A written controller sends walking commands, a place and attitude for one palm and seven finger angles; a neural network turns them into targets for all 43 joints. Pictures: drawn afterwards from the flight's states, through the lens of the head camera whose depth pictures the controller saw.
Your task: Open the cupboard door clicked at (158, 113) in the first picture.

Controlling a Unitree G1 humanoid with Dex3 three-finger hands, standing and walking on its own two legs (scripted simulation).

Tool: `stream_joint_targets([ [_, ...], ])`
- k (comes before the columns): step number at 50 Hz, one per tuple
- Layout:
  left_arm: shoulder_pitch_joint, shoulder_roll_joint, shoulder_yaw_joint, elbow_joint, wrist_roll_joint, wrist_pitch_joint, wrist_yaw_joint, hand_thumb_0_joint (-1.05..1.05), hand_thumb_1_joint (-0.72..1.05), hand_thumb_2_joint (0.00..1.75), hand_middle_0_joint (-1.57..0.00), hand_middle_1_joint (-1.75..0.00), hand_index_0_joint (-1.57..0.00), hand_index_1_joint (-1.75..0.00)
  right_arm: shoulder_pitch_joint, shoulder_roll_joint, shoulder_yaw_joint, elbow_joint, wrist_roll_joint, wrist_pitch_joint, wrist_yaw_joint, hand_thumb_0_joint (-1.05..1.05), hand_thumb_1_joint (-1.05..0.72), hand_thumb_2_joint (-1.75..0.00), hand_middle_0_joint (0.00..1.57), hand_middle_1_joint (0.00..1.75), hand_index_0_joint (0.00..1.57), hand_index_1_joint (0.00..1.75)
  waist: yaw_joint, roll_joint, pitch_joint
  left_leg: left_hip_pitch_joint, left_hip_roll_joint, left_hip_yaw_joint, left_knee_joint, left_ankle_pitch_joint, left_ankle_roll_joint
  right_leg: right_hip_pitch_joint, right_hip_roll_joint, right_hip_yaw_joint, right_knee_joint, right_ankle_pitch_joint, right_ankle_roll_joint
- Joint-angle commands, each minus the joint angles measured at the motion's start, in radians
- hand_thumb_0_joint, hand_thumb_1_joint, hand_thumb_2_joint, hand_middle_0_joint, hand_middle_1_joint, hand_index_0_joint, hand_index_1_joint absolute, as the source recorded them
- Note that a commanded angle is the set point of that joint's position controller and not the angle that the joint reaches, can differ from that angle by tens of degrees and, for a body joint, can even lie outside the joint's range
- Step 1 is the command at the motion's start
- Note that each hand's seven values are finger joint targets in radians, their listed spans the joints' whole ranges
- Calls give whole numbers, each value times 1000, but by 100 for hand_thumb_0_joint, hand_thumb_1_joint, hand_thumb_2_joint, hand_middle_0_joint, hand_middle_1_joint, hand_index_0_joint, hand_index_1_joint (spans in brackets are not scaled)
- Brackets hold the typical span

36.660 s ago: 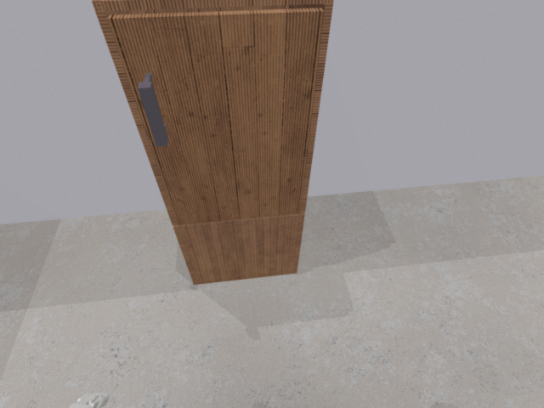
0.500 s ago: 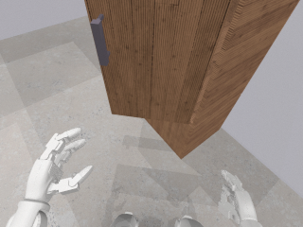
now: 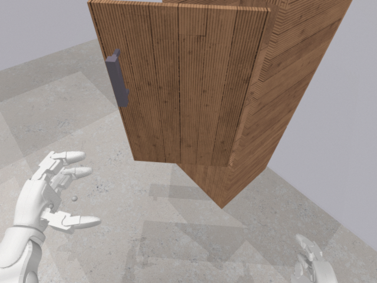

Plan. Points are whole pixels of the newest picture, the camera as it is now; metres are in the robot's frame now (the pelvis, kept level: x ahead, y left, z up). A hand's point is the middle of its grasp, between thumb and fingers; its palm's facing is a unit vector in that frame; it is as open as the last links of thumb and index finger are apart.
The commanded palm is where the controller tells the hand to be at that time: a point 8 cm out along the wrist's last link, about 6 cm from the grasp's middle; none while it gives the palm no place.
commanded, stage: raise the hand with hooked fingers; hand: left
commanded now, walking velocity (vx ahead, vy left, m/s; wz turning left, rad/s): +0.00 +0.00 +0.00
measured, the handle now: (120, 78) +0.57 +0.22 +0.11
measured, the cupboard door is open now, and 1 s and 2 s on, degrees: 44 44 44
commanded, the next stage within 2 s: move the hooked fingers beside the handle in 0.98 s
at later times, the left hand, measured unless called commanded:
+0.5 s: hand (44, 157) +0.29 +0.28 +0.14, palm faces +0.06 -1.00 -0.05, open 14.0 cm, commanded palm +0.26 +0.32 +0.14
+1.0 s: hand (54, 156) +0.30 +0.27 +0.13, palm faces +0.06 -1.00 -0.04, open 14.0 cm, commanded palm +0.27 +0.31 +0.14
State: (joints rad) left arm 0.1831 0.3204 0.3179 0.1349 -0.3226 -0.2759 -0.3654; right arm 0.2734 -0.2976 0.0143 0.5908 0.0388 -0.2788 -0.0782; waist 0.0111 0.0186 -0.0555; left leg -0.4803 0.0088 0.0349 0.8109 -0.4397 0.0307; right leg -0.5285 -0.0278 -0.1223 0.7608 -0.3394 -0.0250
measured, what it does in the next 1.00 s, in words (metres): stands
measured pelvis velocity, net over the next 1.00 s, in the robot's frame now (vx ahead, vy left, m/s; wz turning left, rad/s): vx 0.00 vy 0.00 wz -0.01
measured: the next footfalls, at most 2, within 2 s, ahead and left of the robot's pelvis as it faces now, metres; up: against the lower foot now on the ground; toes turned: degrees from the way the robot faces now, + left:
none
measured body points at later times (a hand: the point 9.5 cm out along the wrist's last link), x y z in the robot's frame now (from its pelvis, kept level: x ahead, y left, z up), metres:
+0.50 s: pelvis +0.00 +0.00 +0.02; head +0.01 +0.00 +0.47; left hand +0.28 +0.34 +0.14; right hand +0.17 -0.23 -0.06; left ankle -0.02 +0.10 -0.71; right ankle +0.03 -0.11 -0.71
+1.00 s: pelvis +0.00 +0.00 +0.02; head +0.02 -0.01 +0.47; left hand +0.29 +0.32 +0.14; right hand +0.17 -0.24 -0.06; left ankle -0.02 +0.10 -0.71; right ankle +0.03 -0.11 -0.71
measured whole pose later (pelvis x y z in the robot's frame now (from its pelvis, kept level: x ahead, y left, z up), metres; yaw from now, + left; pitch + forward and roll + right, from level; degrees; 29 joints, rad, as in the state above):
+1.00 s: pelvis +0.00 +0.00 +0.02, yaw -1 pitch +2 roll -1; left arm -0.12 0.42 0.44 0.39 -0.31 -0.10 -0.47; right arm 0.27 -0.28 0.07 0.61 0.05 -0.23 -0.11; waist 0.03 0.03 -0.02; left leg -0.30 0.01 0.05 0.61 -0.35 0.03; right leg -0.36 -0.02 -0.11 0.58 -0.26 -0.03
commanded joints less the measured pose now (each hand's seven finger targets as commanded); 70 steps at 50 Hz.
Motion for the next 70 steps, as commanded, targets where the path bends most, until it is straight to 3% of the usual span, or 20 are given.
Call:
stream_joint_targets([
  [1, -189, 215, 112, -178, -32, -25, -8, 0, -43, 33, -29, -115, -29, -115, -55, -109, -28, -144, 7, -54, -13, 0, -90, -90, 20, 30, 20, 30, 6, 66, -175, 62, -5, -63, -172, 319, -21, 193, 23, 59, -105, 221, 1],
  [3, -238, 234, 120, -157, -33, -2, -28, 0, -48, 31, -30, -118, -30, -118, -57, -112, -23, -145, 9, -45, -16, 0, -90, -90, 20, 30, 20, 30, 5, 41, -169, 79, -3, -65, -186, 337, -20, 214, 28, 58, -116, 242, -2],
  [5, -273, 243, 124, -155, -30, 20, -38, 0, -50, 30, -30, -120, -30, -120, -60, -109, -20, -145, 11, -42, -19, 0, -90, -90, 20, 30, 20, 30, 8, 71, -181, 106, -3, -66, -197, 351, -22, 218, 27, 57, -126, 252, -2],
  [7, -306, 257, 137, -115, -39, 41, -49, 0, -50, 30, -30, -120, -30, -120, -65, -111, -13, -142, 10, -38, -22, 0, -90, -90, 20, 30, 20, 30, 8, 49, -143, 105, -3, -70, -207, 343, -22, 227, 33, 59, -140, 251, -6],
  [16, -477, 327, 182, -51, -37, 84, -87, 0, -50, 30, -30, -120, -30, -120, -78, -109, -2, -131, 14, -25, -35, 0, -90, -90, 20, 30, 20, 30, 7, 46, -177, 166, 0, -75, -255, 345, -21, 263, 30, 60, -186, 245, -6],
  [19, -528, 359, 198, -31, -32, 96, -98, 0, -50, 30, -30, -120, -30, -120, -83, -110, 3, -129, 14, -22, -37, 0, -90, -90, 20, 30, 20, 30, 10, 82, -184, 185, 0, -74, -268, 357, -21, 283, 28, 64, -199, 256, -10],
  [22, -557, 389, 217, 16, -36, 112, -111, 0, -50, 30, -30, -120, -30, -120, -80, -116, 4, -127, 14, -18, -41, 0, -90, -90, 20, 30, 20, 30, 14, 49, -175, 190, 1, -76, -277, 360, -18, 293, 30, 65, -211, 257, -12],
  [24, -588, 396, 220, 48, -36, 122, -121, 0, -50, 30, -30, -120, -30, -120, -79, -117, 3, -124, 18, -14, -42, 0, -90, -90, 20, 30, 20, 30, 10, 47, -168, 186, -1, -71, -286, 346, -15, 291, 27, 69, -223, 252, -9],
  [28, -529, 345, 185, 113, -41, 139, -140, 0, -50, 30, -30, -120, -30, -120, -75, -122, -1, -132, 21, -11, -35, 0, -90, -90, 20, 30, 20, 30, 15, 18, -140, 166, -3, -66, -290, 329, -14, 281, 25, 69, -224, 239, -9],
  [31, -537, 380, 214, 52, -35, 129, -127, 0, -50, 30, -30, -120, -30, -120, -76, -122, -7, -140, 17, -13, -29, 0, -90, -90, 20, 30, 20, 30, 25, 63, -181, 183, -5, -60, -283, 349, -13, 291, 22, 77, -221, 255, -10],
  [34, -548, 401, 237, 6, -32, 111, -108, 0, -50, 30, -30, -120, -30, -120, -70, -119, -9, -144, 13, -11, -27, 0, -90, -90, 20, 30, 20, 30, 25, 47, -207, 194, -2, -59, -286, 377, -13, 313, 26, 76, -216, 280, -9],
  [35, -552, 405, 240, -14, -27, 103, -99, 0, -50, 30, -30, -120, -30, -120, -73, -116, -8, -142, 13, -13, -28, 0, -90, -90, 20, 30, 20, 30, 27, 92, -203, 201, -3, -56, -287, 373, -15, 306, 26, 77, -218, 274, -10],
  [39, -568, 389, 227, 0, -22, 95, -84, 0, -50, 30, -30, -120, -30, -120, -70, -113, -6, -132, 14, -13, -36, 0, -90, -90, 20, 30, 20, 30, 14, 64, -175, 198, -2, -56, -300, 341, -12, 301, 28, 77, -231, 251, -7],
  [41, -559, 372, 214, 22, -19, 101, -86, 0, -50, 30, -30, -120, -30, -120, -72, -112, -5, -128, 16, -16, -41, 0, -90, -90, 20, 30, 20, 30, 13, 91, -156, 201, -4, -56, -302, 333, -13, 289, 26, 77, -234, 246, -9],
  [42, -566, 376, 208, 22, -20, 104, -91, 0, -50, 30, -30, -120, -30, -120, -68, -116, -4, -129, 15, -14, -41, 0, -90, -90, 20, 30, 20, 30, 11, 58, -147, 200, -1, -57, -303, 331, -12, 291, 29, 75, -237, 244, -9],
  [54, -568, 369, 208, 49, -31, 114, -110, 0, -50, 30, -30, -120, -30, -120, -79, -113, -1, -132, 19, -12, -43, 0, -90, -90, 20, 30, 20, 30, 10, 22, -169, 181, -8, -51, -292, 322, -8, 308, 26, 85, -236, 259, -2],
  [57, -642, 425, 232, 69, -19, 107, -105, 0, -50, 30, -30, -120, -30, -120, -67, -118, -1, -117, 15, -5, -49, 0, -90, -90, 20, 30, 20, 30, 0, 42, -171, 184, -8, -47, -279, 340, -8, 304, 26, 90, -230, 282, -3],
  [61, -695, 408, 212, 136, -14, 90, -118, 0, -50, 30, -30, -120, -30, -120, -59, -117, -3, -108, 17, -2, -53, 0, -90, -90, 20, 30, 20, 30, -13, 46, -183, 174, -13, -41, -270, 332, -5, 292, 21, 95, -227, 284, 0],
  [68, -809, 459, 214, 278, -9, 79, -154, 0, -50, 30, -30, -120, -30, -120, -29, -133, -5, -101, 18, 21, -48, 0, -90, -90, 20, 30, 20, 30, -22, 35, -198, 129, -13, -42, -250, 330, -6, 281, 19, 103, -207, 294, -1],
  [70, -817, 472, 223, 288, -3, 68, -152, 0, -50, 30, -30, -120, -30, -120, -17, -135, -10, -104, 16, 23, -45, 0, -90, -90, 20, 30, 20, 30, -17, 52, -238, 141, -14, -43, -246, 346, -6, 284, 20, 100, -198, 302, -4],
])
